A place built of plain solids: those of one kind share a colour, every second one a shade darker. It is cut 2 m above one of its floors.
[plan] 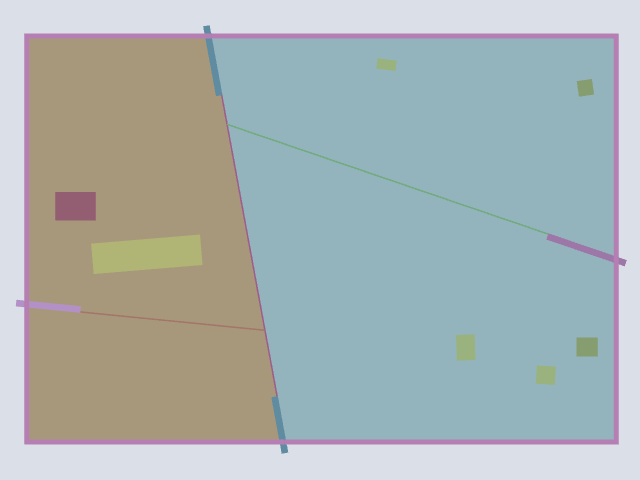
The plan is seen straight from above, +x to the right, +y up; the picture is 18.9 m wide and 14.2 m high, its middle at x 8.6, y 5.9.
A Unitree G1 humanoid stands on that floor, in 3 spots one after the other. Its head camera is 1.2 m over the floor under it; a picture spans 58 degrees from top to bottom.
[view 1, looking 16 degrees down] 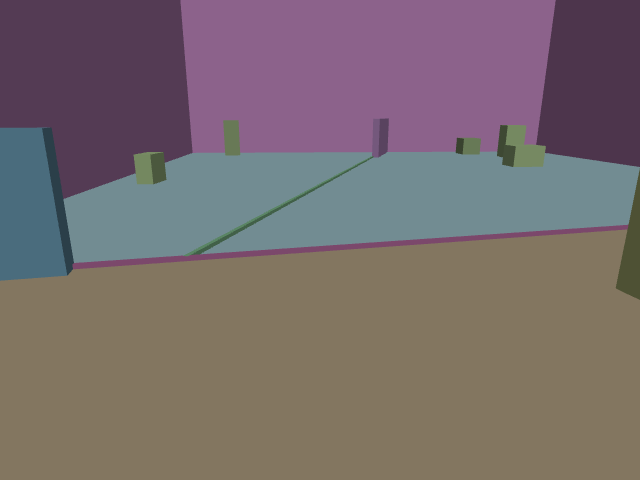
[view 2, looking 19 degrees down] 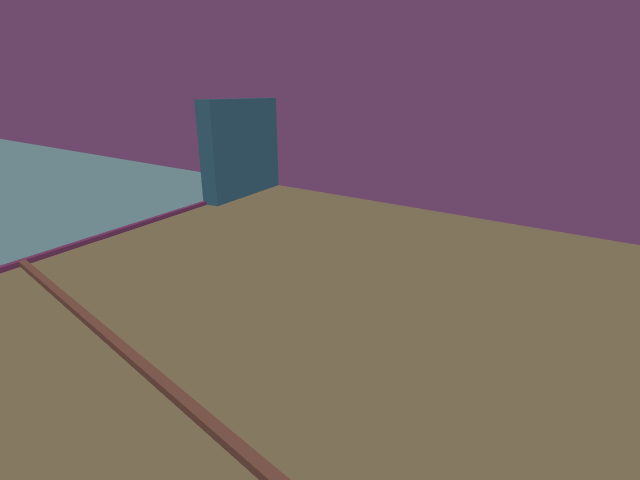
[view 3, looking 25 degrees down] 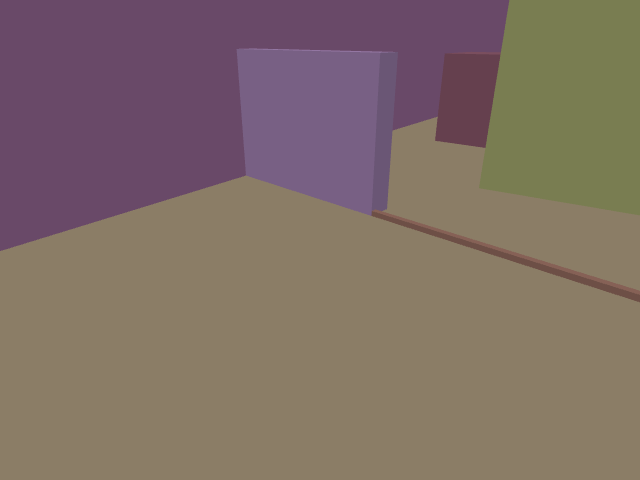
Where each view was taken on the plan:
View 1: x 2.25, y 8.35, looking -3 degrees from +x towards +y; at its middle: piece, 4.35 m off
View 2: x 3.48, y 4.26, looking -53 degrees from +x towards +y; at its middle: deck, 3.69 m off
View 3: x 3.05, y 1.15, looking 128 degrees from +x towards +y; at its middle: deck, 2.84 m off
